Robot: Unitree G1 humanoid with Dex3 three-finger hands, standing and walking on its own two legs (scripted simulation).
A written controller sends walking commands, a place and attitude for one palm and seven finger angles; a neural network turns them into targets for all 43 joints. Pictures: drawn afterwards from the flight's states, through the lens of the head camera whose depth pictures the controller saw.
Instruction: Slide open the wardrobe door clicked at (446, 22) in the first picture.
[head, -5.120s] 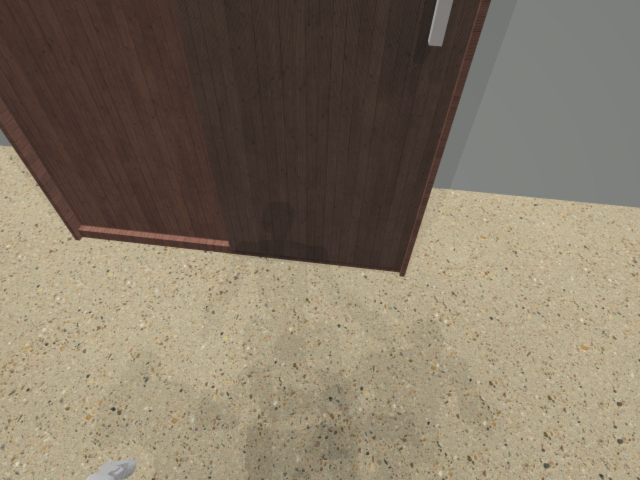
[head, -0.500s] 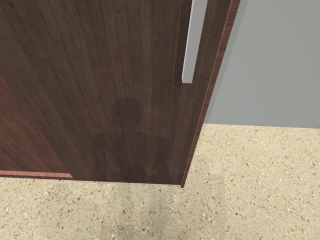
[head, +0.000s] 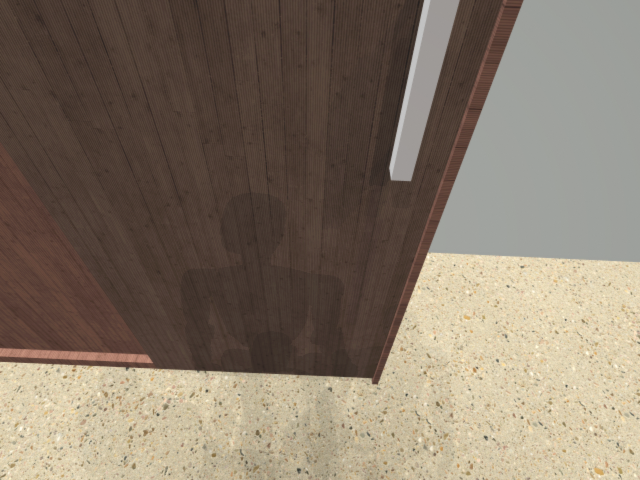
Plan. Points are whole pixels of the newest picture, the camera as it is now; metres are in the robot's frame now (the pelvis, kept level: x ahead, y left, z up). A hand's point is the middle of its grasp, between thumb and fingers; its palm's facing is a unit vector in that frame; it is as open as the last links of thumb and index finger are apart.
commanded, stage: come to a stop and stand still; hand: right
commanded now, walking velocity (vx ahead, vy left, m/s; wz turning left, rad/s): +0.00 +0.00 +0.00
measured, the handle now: (416, 83) +0.51 -0.07 +0.26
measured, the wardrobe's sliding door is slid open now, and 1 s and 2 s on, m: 0.00 0.00 0.00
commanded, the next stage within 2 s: look again from close up in 0.96 s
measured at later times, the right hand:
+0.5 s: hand out of the picture +0.02 -0.15 -0.17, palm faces +0.01 +0.97 -0.24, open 7.4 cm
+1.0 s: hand out of the picture +0.03 -0.14 -0.17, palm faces +0.02 +0.96 -0.26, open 7.4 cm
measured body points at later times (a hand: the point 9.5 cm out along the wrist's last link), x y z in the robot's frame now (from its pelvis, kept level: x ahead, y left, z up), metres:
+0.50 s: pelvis +0.01 +0.03 +0.00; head +0.02 +0.04 +0.45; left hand +0.03 +0.27 -0.16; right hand +0.02 -0.20 -0.15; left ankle -0.02 +0.08 -0.74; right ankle +0.00 -0.07 -0.74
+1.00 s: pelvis +0.01 +0.05 +0.00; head +0.02 +0.06 +0.45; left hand +0.03 +0.30 -0.16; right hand +0.03 -0.20 -0.15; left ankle -0.02 +0.08 -0.74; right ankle +0.00 -0.07 -0.74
